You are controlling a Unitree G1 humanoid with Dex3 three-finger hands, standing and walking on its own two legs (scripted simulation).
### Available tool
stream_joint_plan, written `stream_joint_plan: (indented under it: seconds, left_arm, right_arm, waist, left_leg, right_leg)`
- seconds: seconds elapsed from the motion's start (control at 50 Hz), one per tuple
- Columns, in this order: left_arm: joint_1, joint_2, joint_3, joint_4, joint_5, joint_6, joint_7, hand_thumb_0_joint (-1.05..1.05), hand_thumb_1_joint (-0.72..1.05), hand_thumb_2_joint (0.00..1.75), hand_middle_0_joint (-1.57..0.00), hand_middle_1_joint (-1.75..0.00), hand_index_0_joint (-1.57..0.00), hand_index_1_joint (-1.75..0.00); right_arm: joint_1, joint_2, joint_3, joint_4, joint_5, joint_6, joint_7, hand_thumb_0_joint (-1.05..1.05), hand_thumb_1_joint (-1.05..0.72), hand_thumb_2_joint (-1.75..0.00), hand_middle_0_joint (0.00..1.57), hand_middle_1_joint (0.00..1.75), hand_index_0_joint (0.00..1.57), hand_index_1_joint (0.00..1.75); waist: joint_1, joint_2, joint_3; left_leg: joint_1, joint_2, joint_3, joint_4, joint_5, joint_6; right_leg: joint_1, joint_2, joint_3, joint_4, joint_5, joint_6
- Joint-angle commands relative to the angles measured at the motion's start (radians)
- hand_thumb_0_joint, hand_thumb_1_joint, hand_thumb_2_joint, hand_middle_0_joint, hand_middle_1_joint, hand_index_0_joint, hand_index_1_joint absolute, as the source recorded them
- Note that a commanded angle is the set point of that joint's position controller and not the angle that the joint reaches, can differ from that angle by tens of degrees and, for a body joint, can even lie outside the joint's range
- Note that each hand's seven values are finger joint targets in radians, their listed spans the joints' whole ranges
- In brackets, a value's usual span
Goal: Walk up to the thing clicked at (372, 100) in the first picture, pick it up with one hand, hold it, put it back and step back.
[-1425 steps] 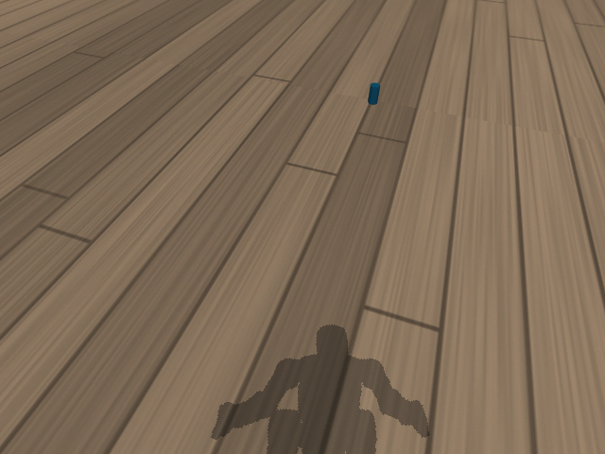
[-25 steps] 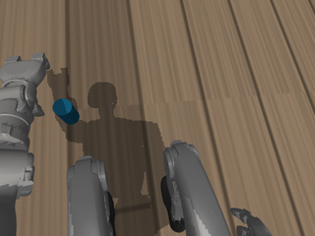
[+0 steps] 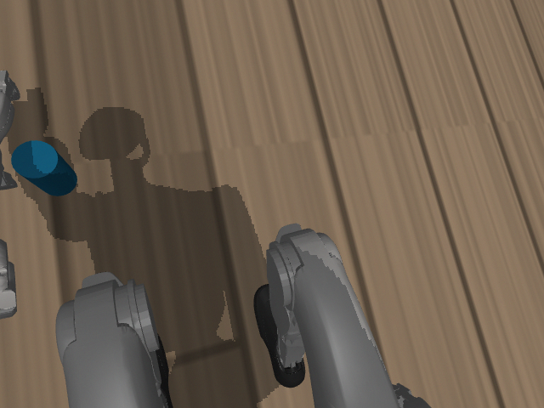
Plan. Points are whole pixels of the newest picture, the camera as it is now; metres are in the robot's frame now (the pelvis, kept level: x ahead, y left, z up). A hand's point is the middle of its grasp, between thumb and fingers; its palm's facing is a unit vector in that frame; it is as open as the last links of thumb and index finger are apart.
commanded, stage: home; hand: left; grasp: from above
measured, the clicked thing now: (48, 170) +0.52 +0.25 -0.27
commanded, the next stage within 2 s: none
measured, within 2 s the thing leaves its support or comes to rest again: neither
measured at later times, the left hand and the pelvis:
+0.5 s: hand out of the picture +0.43 +0.26 +0.02, palm faces -0.36 -0.44 -0.82, open 9.4 cm; pelvis +0.02 +0.00 +0.12, yaw +2 degrees
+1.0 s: hand out of the picture +0.28 +0.21 +0.21, palm faces +0.02 -0.93 -0.37, open 7.4 cm; pelvis +0.05 +0.00 +0.30, yaw +6 degrees
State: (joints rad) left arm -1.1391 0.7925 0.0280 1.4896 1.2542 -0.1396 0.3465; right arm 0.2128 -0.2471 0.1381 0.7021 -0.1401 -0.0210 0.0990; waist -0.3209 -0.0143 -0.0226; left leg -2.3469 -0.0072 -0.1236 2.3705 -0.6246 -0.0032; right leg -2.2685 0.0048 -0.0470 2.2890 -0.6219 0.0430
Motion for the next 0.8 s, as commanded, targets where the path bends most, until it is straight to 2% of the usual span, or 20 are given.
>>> stream_joint_plan:
  seconds: [0.0,0.02,0.04,0.06,0.08,0.1,0.14,0.16,0.24,0.26,0.32,0.36,0.4,0.5,0.52,0.6,0.62,0.64,0.7,0.78]
  left_arm:
    - [-0.413,0.24,0.041,-0.332,-0.038,0.026,0.033,0.0,-0.39,0.88,-0.2,-0.89,-0.21,-0.89]
    - [-0.375,0.227,0.046,-0.331,-0.045,0.042,0.023,0.0,-0.35,0.89,-0.25,-0.81,-0.22,-0.81]
    - [-0.32,0.196,0.03,-0.343,-0.065,0.058,0.008,0.0,-0.37,0.87,-0.21,-0.88,-0.22,-0.87]
    - [-0.341,0.202,0.031,-0.384,-0.076,0.068,-0.004,0.0,-0.29,0.92,-0.25,-0.8,-0.22,-0.79]
    - [-0.289,0.18,0.033,-0.367,-0.091,0.084,-0.019,0.0,-0.34,0.85,-0.23,-0.85,-0.24,-0.84]
    - [-0.312,0.179,0.023,-0.393,-0.104,0.094,-0.035,0.0,-0.26,0.88,-0.24,-0.77,-0.21,-0.76]
    - [-0.268,0.156,0.025,-0.398,-0.133,0.112,-0.071,0.0,-0.15,0.88,-0.24,-0.62,-0.21,-0.64]
    - [-0.23,0.145,0.027,-0.395,-0.154,0.12,-0.091,0.0,-0.07,0.84,-0.22,-0.56,-0.2,-0.57]
    - [-0.063,0.093,0.03,-0.474,-0.234,0.137,-0.177,0.0,0.2,0.76,-0.19,-0.4,-0.18,-0.41]
    - [-0.014,0.094,0.041,-0.54,-0.264,0.139,-0.198,0.0,0.28,0.77,-0.19,-0.38,-0.18,-0.39]
    - [0.164,0.022,0.047,-0.688,-0.378,0.157,-0.251,0.0,0.52,0.81,-0.19,-0.32,-0.19,-0.33]
    - [0.234,0.009,0.072,-0.808,-0.459,0.175,-0.27,0.0,0.68,0.81,-0.18,-0.28,-0.18,-0.28]
    - [0.308,-0.059,0.038,-0.914,-0.538,0.19,-0.289,0.0,0.84,0.88,-0.2,-0.29,-0.2,-0.29]
    - [0.402,-0.114,0.034,-1.155,-0.659,0.226,-0.283,0.0,0.9,0.9,-0.2,-0.3,-0.2,-0.3]
    - [0.438,-0.153,0.02,-1.156,-0.685,0.236,-0.276,0.0,0.9,0.9,-0.2,-0.3,-0.2,-0.3]
    - [0.58,-0.222,0.0,-1.209,-0.759,0.269,-0.25,0.0,0.9,0.9,-0.2,-0.3,-0.2,-0.3]
    - [0.605,-0.211,0.016,-1.25,-0.784,0.278,-0.242,0.0,0.9,0.9,-0.2,-0.3,-0.2,-0.3]
    - [0.645,-0.246,-0.004,-1.253,-0.811,0.291,-0.241,0.0,0.9,0.9,-0.2,-0.3,-0.2,-0.3]
    - [0.786,-0.29,0.002,-1.284,-0.898,0.328,-0.233,0.0,0.9,0.9,-0.2,-0.3,-0.2,-0.3]
    - [0.882,-0.313,0.014,-1.347,-1.008,0.368,-0.229,0.0,0.9,0.9,-0.2,-0.3,-0.2,-0.3]
  right_arm:
    - [0.223,-0.288,-0.111,-0.023,0.013,-0.017,-0.007,0.0,-0.9,-0.9,0.2,0.3,0.2,0.3]
    - [0.238,-0.294,-0.122,-0.024,0.021,-0.015,-0.006,0.0,-0.88,-0.89,0.2,0.3,0.2,0.3]
    - [0.237,-0.282,-0.127,-0.028,0.026,-0.009,-0.003,0.0,-0.9,-0.89,0.2,0.3,0.2,0.3]
    - [0.243,-0.284,-0.133,-0.027,0.031,-0.002,-0.001,0.0,-0.88,-0.89,0.2,0.3,0.2,0.3]
    - [0.254,-0.282,-0.142,-0.02,0.036,0.005,-0.001,0.0,-0.9,-0.89,0.2,0.3,0.2,0.3]
    - [0.248,-0.273,-0.14,-0.023,0.04,0.014,-0.002,0.0,-0.88,-0.89,0.2,0.3,0.2,0.3]
    - [0.258,-0.264,-0.149,-0.024,0.052,0.029,-0.005,0.0,-0.89,-0.9,0.2,0.3,0.2,0.3]
    - [0.259,-0.259,-0.154,-0.032,0.058,0.035,-0.005,0.0,-0.89,-0.9,0.2,0.3,0.2,0.3]
    - [0.248,-0.253,-0.176,-0.065,0.079,0.059,-0.007,0.0,-0.89,-0.9,0.2,0.3,0.2,0.3]
    - [0.245,-0.252,-0.183,-0.085,0.084,0.063,-0.004,0.0,-0.89,-0.9,0.2,0.3,0.2,0.3]
    - [0.2,-0.236,-0.2,-0.136,0.11,0.076,-0.005,0.0,-0.9,-0.9,0.2,0.3,0.2,0.3]
    - [0.169,-0.237,-0.209,-0.157,0.123,0.082,-0.016,0.0,-0.9,-0.9,0.2,0.3,0.2,0.3]
    - [0.134,-0.214,-0.214,-0.173,0.132,0.081,-0.026,0.0,-0.9,-0.9,0.2,0.3,0.2,0.3]
    - [0.081,-0.189,-0.232,-0.194,0.149,0.056,-0.059,0.0,-0.9,-0.9,0.2,0.3,0.2,0.3]
    - [0.072,-0.188,-0.23,-0.193,0.153,0.048,-0.068,0.0,-0.9,-0.9,0.2,0.3,0.2,0.3]
    - [0.031,-0.179,-0.223,-0.177,0.164,0.002,-0.103,0.0,-0.9,-0.9,0.2,0.3,0.2,0.3]
    - [0.012,-0.178,-0.222,-0.181,0.165,-0.008,-0.111,0.0,-0.9,-0.9,0.2,0.3,0.2,0.3]
    - [0.003,-0.175,-0.219,-0.181,0.169,-0.02,-0.118,0.0,-0.9,-0.9,0.2,0.3,0.2,0.3]
    - [-0.035,-0.161,-0.204,-0.19,0.176,-0.05,-0.137,0.0,-0.9,-0.9,0.2,0.3,0.2,0.3]
    - [-0.074,-0.142,-0.182,-0.217,0.183,-0.084,-0.161,0.0,-0.9,-0.9,0.2,0.3,0.2,0.3]
  waist:
    - [0.039,0.506,-0.919]
    - [0.042,0.499,-0.923]
    - [0.056,0.488,-0.945]
    - [0.049,0.481,-0.949]
    - [0.06,0.455,-0.93]
    - [0.049,0.423,-0.926]
    - [0.057,0.372,-0.892]
    - [0.067,0.347,-0.855]
    - [0.127,0.266,-0.858]
    - [0.152,0.263,-0.873]
    - [0.187,0.213,-0.861]
    - [0.2,0.169,-0.834]
    - [0.194,0.15,-0.792]
    - [0.21,0.155,-0.819]
    - [0.197,0.158,-0.772]
    - [0.208,0.206,-0.663]
    - [0.224,0.211,-0.669]
    - [0.213,0.206,-0.64]
    - [0.219,0.162,-0.575]
    - [0.223,0.13,-0.518]
  left_leg:
    - [0.71,0.001,0.086,-0.301,0.122,0.007]
    - [0.728,0.002,0.082,-0.31,0.144,0.007]
    - [0.741,0.004,0.088,-0.314,0.175,0.008]
    - [0.734,0.004,0.088,-0.317,0.179,0.011]
    - [0.739,0.005,0.086,-0.328,0.206,0.011]
    - [0.711,0.007,0.091,-0.321,0.208,0.019]
    - [0.667,0.004,0.092,-0.343,0.204,0.026]
    - [0.662,0.004,0.09,-0.359,0.201,0.028]
    - [0.679,0.002,0.097,-0.408,0.243,0.034]
    - [0.681,0.0,0.104,-0.429,0.239,0.035]
    - [0.723,0.002,0.094,-0.508,0.203,0.035]
    - [0.752,0.005,0.081,-0.55,0.169,0.038]
    - [0.783,0.012,0.08,-0.603,0.142,0.041]
    - [0.94,0.021,0.078,-0.706,0.113,0.034]
    - [0.966,0.021,0.064,-0.741,0.084,0.029]
    - [1.105,0.028,0.027,-0.891,0.01,0.012]
    - [1.147,0.03,0.022,-0.918,-0.003,0.011]
    - [1.165,0.028,0.021,-0.946,-0.002,0.01]
    - [1.208,0.022,0.012,-1.015,-0.016,0.013]
    - [1.285,0.019,0.012,-1.103,-0.037,0.017]
  right_leg:
    - [0.396,0.031,-0.112,-0.228,0.162,-0.093]
    - [0.402,0.027,-0.111,-0.232,0.184,-0.092]
    - [0.428,0.033,-0.111,-0.239,0.204,-0.093]
    - [0.436,0.034,-0.107,-0.248,0.211,-0.093]
    - [0.45,0.034,-0.105,-0.258,0.231,-0.091]
    - [0.468,0.041,-0.1,-0.274,0.237,-0.088]
    - [0.499,0.039,-0.089,-0.299,0.238,-0.085]
    - [0.507,0.04,-0.086,-0.315,0.23,-0.085]
    - [0.606,0.038,-0.065,-0.381,0.249,-0.085]
    - [0.649,0.037,-0.059,-0.407,0.244,-0.086]
    - [0.699,0.034,-0.054,-0.468,0.208,-0.083]
    - [0.723,0.03,-0.048,-0.52,0.186,-0.08]
    - [0.767,0.03,-0.04,-0.576,0.175,-0.072]
    - [0.861,0.027,-0.019,-0.685,0.158,-0.069]
    - [0.842,0.021,-0.02,-0.704,0.136,-0.07]
    - [0.85,0.013,-0.015,-0.785,0.081,-0.071]
    - [0.878,0.014,-0.013,-0.809,0.075,-0.07]
    - [0.893,0.012,-0.011,-0.834,0.077,-0.069]
    - [0.974,0.011,-0.004,-0.913,0.068,-0.064]
    - [1.078,0.01,0.012,-1.017,0.05,-0.06]
